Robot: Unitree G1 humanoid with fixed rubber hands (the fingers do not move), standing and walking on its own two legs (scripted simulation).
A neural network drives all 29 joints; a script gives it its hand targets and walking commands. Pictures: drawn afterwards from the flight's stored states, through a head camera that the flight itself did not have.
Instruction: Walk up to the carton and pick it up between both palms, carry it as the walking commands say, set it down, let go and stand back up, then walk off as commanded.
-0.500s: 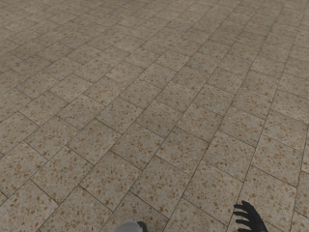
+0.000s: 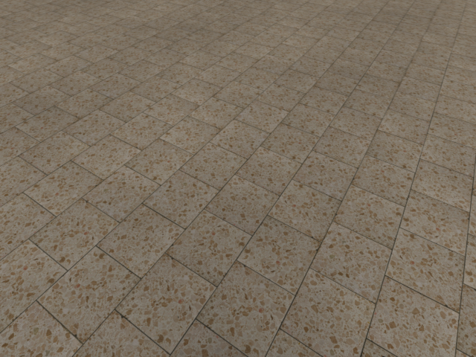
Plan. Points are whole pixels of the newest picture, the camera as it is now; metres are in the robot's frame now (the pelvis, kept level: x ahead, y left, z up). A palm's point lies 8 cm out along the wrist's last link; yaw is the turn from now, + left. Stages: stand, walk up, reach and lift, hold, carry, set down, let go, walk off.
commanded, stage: stand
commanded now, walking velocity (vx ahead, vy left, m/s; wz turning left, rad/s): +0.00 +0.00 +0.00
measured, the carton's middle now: out of the picture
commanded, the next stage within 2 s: walk off in 1.76 s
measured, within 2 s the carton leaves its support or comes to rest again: neither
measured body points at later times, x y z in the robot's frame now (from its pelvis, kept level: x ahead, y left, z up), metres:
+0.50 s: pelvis -0.02 +0.01 +0.01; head -0.02 +0.02 +0.46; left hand +0.07 +0.27 -0.12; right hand +0.07 -0.25 -0.11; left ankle -0.01 +0.07 -0.73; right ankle +0.02 -0.12 -0.73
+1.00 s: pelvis -0.02 +0.01 +0.01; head -0.01 +0.01 +0.46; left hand +0.06 +0.27 -0.12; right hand +0.07 -0.26 -0.12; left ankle -0.01 +0.07 -0.73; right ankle +0.02 -0.12 -0.73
